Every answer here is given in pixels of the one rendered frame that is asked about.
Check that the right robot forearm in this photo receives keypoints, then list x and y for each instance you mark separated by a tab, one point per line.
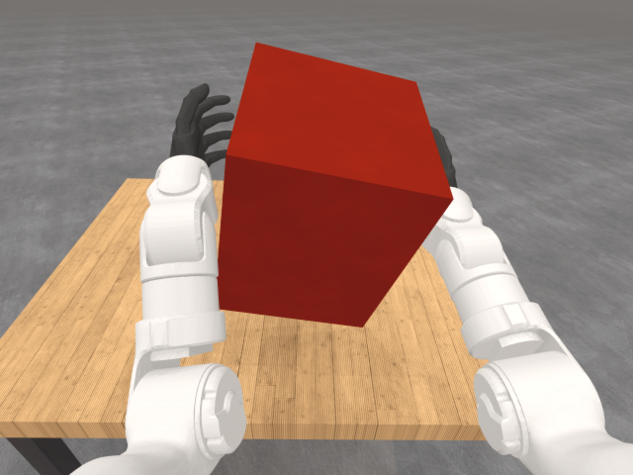
499	322

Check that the robot right hand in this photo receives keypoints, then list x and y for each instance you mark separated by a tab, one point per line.
446	157

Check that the table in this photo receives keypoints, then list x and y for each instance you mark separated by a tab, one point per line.
66	363

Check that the carton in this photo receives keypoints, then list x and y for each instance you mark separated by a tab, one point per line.
333	181

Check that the robot left hand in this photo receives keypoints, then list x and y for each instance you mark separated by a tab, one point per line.
187	138

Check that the robot left upper arm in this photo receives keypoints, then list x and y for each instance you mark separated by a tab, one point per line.
181	421

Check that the left robot forearm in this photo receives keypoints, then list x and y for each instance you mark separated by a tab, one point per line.
181	315

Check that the robot right upper arm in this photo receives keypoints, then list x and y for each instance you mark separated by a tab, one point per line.
541	409

